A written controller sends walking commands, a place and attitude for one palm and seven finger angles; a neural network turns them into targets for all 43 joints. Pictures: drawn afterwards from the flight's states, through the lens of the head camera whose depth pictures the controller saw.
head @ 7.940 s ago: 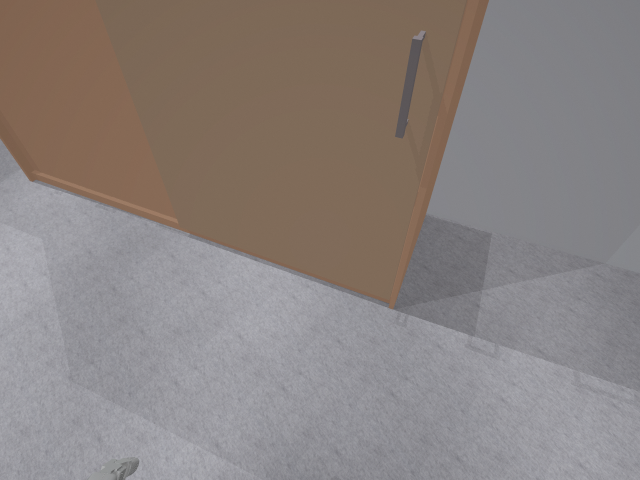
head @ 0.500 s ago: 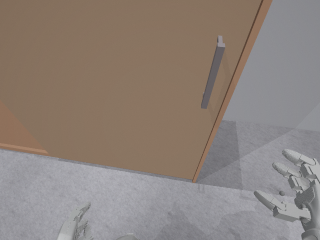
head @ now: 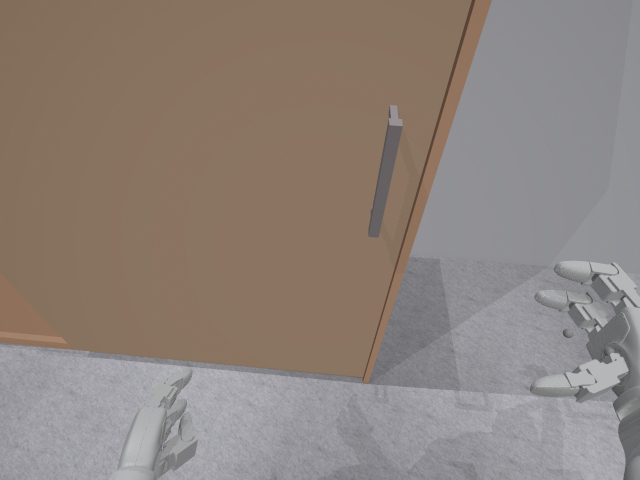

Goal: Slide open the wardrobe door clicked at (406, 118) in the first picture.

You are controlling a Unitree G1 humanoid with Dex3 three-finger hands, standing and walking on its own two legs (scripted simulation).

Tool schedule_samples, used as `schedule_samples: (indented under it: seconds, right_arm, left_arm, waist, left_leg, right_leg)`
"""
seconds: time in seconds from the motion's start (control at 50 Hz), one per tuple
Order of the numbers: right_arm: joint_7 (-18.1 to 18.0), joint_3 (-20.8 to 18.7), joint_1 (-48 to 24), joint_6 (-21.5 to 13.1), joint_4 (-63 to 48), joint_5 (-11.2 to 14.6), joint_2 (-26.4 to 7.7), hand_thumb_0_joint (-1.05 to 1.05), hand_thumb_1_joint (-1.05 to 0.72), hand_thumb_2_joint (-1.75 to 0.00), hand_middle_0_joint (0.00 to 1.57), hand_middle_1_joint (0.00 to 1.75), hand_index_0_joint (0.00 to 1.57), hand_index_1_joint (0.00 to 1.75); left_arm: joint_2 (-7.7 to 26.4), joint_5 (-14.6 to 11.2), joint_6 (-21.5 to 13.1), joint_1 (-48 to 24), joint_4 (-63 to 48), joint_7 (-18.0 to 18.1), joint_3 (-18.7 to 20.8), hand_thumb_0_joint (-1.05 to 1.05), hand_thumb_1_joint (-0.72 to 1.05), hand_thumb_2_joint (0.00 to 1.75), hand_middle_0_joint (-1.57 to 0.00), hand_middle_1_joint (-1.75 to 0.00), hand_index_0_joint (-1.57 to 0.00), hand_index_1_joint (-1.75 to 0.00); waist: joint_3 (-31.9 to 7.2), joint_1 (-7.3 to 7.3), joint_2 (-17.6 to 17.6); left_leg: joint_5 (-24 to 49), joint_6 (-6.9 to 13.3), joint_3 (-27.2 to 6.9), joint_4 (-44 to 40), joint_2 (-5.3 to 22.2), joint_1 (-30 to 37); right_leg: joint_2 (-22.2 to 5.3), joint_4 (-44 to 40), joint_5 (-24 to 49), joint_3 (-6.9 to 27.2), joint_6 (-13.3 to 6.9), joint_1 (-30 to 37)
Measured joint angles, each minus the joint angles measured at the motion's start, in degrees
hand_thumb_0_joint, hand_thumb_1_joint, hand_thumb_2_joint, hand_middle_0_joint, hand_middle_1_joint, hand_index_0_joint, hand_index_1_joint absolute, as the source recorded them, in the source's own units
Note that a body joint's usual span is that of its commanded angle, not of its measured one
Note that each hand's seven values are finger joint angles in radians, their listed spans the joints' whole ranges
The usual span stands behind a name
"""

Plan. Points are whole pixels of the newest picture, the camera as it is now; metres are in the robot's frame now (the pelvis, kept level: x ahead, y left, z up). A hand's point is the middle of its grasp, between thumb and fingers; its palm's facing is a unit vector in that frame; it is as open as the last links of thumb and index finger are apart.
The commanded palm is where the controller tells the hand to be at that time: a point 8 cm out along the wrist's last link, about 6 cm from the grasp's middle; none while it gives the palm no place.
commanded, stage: raise the hand with hooked fingers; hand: right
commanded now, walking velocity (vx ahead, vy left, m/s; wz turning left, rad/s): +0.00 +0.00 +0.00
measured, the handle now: (382, 177) +0.52 -0.09 +0.11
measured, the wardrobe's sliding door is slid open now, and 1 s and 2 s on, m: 0.00 0.00 0.00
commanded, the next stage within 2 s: move the hooked fingers beside the handle in 0.68 s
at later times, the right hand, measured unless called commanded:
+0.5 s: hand (570, 307) +0.28 -0.26 +0.12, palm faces +0.15 +0.99 -0.01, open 14.0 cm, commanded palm +0.25 -0.30 +0.13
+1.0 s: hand (550, 297) +0.29 -0.25 +0.13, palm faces +0.11 +0.99 +0.00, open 14.0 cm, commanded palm +0.27 -0.29 +0.13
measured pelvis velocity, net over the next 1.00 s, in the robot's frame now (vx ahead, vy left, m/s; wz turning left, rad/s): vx -0.01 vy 0.01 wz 0.01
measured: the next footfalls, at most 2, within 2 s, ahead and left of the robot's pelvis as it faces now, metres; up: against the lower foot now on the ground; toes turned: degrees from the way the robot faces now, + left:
none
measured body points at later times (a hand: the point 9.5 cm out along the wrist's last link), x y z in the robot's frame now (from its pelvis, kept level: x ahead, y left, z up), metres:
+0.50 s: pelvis +0.00 +0.01 +0.01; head +0.00 +0.02 +0.46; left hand +0.16 +0.25 -0.06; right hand +0.27 -0.32 +0.13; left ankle +0.02 +0.12 -0.72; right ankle -0.02 -0.10 -0.72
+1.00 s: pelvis -0.01 +0.01 +0.01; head +0.00 +0.02 +0.46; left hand +0.17 +0.25 -0.07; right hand +0.28 -0.30 +0.13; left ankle +0.02 +0.12 -0.72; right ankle -0.02 -0.10 -0.72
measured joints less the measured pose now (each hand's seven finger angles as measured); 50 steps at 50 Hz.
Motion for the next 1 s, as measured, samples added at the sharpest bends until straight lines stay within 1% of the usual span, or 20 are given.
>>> schedule_samples:
  seconds: [0.06,0.16,0.24,0.3,0.36,0.4,0.46,0.54,0.62,0.74,0.84,0.92,1.0]
  right_arm:
    - [0.6,-0.8,-1.1,0.9,0.6,-0.1,-0.6,-0.01,0.48,-0.31,0.30,1.19,0.30,1.19]
    - [0.6,-3.5,-4.6,0.3,2.4,0.3,-1.8,-0.01,0.49,-0.30,0.30,1.19,0.30,1.20]
    - [1.7,-4.6,-7.9,2.1,5.4,0.5,-3.2,-0.01,0.49,-0.30,0.30,1.20,0.30,1.20]
    - [2.9,-4.3,-8.2,3.8,6.6,0.6,-3.7,-0.01,0.50,-0.30,0.30,1.20,0.30,1.20]
    - [3.3,-3.6,-6.6,4.5,5.8,0.4,-2.9,-0.01,0.50,-0.30,0.30,1.20,0.29,1.20]
    - [2.8,-3.5,-5.5,4.1,4.7,0.3,-2.1,-0.01,0.49,-0.30,0.30,1.20,0.30,1.20]
    - [1.4,-4.0,-4.7,2.6,3.7,0.2,-1.1,-0.01,0.49,-0.30,0.30,1.20,0.30,1.20]
    - [0.0,-4.7,-5.4,1.3,4.1,-0.3,-0.8,-0.01,0.50,-0.30,0.30,1.20,0.30,1.20]
    - [0.7,-4.0,-6.1,1.7,4.7,-0.6,-1.1,-0.01,0.50,-0.30,0.30,1.20,0.30,1.20]
    - [2.5,-3.6,-6.3,2.6,5.6,0.3,-1.6,-0.01,0.50,-0.30,0.30,1.20,0.30,1.20]
    - [1.4,-3.9,-6.4,2.7,5.4,0.1,-1.2,-0.01,0.50,-0.30,0.30,1.20,0.30,1.20]
    - [0.7,-2.7,-7.6,2.0,5.5,-0.2,-0.3,-0.01,0.50,-0.30,0.30,1.20,0.30,1.20]
    - [0.0,-0.8,-10.9,2.2,7.6,-1.3,0.2,-0.01,0.50,-0.30,0.30,1.20,0.30,1.20]
  left_arm:
    - [-0.1,0.1,0.2,0.3,0.5,0.3,-0.2,0.01,0.90,0.89,-0.21,-0.30,-0.21,-0.30]
    - [-0.1,0.0,0.2,1.2,1.7,0.8,-0.4,0.01,0.90,0.89,-0.21,-0.30,-0.21,-0.30]
    - [0.6,-0.4,0.4,1.5,2.3,1.1,-0.2,0.01,0.90,0.89,-0.21,-0.30,-0.21,-0.30]
    - [1.1,-0.5,0.6,1.6,2.1,1.0,0.2,0.01,0.90,0.89,-0.21,-0.30,-0.21,-0.30]
    - [1.5,-0.4,0.7,1.7,1.5,0.7,0.8,0.01,0.90,0.89,-0.21,-0.30,-0.21,-0.30]
    - [1.6,-0.2,0.7,1.8,1.3,0.5,1.0,0.01,0.90,0.89,-0.21,-0.30,-0.20,-0.30]
    - [1.3,0.0,0.6,1.9,1.2,0.4,1.2,0.01,0.90,0.89,-0.21,-0.30,-0.20,-0.30]
    - [1.0,-0.1,0.6,1.7,1.6,0.6,1.0,0.01,0.90,0.89,-0.21,-0.30,-0.20,-0.30]
    - [0.9,-0.1,0.5,1.3,1.8,1.0,0.8,0.01,0.90,0.89,-0.21,-0.30,-0.20,-0.30]
    - [0.6,-0.2,0.6,0.5,1.7,1.3,0.4,0.01,0.90,0.89,-0.21,-0.30,-0.21,-0.30]
    - [0.5,-0.2,0.5,0.6,1.3,1.1,0.5,0.01,0.90,0.89,-0.21,-0.30,-0.21,-0.30]
    - [0.7,-0.3,0.3,0.7,1.7,1.3,0.6,0.01,0.90,0.89,-0.21,-0.30,-0.21,-0.30]
    - [0.8,-0.3,0.5,0.4,2.3,1.7,0.5,0.01,0.90,0.89,-0.21,-0.30,-0.21,-0.30]
  waist:
    - [0.4,0.07,0.1]
    - [1.1,0.19,0.4]
    - [1.4,0.49,0.3]
    - [1.3,0.92,0.2]
    - [1.3,1.19,0.1]
    - [1.4,1.20,0.3]
    - [1.5,1.00,0.7]
    - [1.9,0.61,1.0]
    - [2.0,0.37,0.5]
    - [1.6,0.54,0.3]
    - [1.9,0.42,0.4]
    - [2.0,0.13,0.4]
    - [2.4,0.35,0.5]
  left_leg:
    - [0.5,0.0,-0.2,-1.1,-0.1,1.0]
    - [1.3,0.3,-0.2,-2.8,-0.5,2.8]
    - [1.8,0.4,-0.2,-3.9,-0.5,3.6]
    - [2.0,0.4,-0.5,-4.1,-0.5,3.5]
    - [2.2,0.4,-0.9,-4.1,-0.6,3.2]
    - [2.2,0.5,-1.2,-4.1,-0.7,3.1]
    - [2.2,0.6,-1.3,-4.2,-0.9,3.3]
    - [2.3,0.8,-1.0,-4.4,-1.0,3.7]
    - [2.4,0.9,-0.7,-4.6,-1.0,4.1]
    - [2.4,0.9,-0.8,-4.4,-1.0,3.8]
    - [2.4,0.9,-0.9,-4.4,-1.0,3.7]
    - [2.4,0.9,-0.6,-4.3,-0.9,3.7]
    - [2.5,0.8,-0.4,-4.1,-0.7,3.3]
  right_leg:
    - [0.0,-1.3,0.6,-0.2,0.1,1.1]
    - [-0.3,-3.1,1.3,-0.2,0.3,3.0]
    - [-0.3,-4.3,2.0,-0.3,0.4,4.0]
    - [-0.2,-4.9,2.3,-0.5,0.4,4.0]
    - [-0.3,-5.3,2.5,-1.0,0.4,4.1]
    - [-0.4,-5.4,2.5,-1.3,0.5,4.3]
    - [-0.5,-5.7,2.6,-1.3,0.6,4.5]
    - [-0.7,-5.7,2.7,-1.0,0.8,4.8]
    - [-0.7,-5.8,2.9,-0.8,0.8,5.0]
    - [-0.6,-5.8,2.9,-0.9,0.9,4.9]
    - [-0.7,-5.8,3.0,-0.9,0.9,4.8]
    - [-0.5,-5.5,3.0,-0.6,0.9,4.6]
    - [-0.3,-5.2,3.1,-0.4,0.8,4.0]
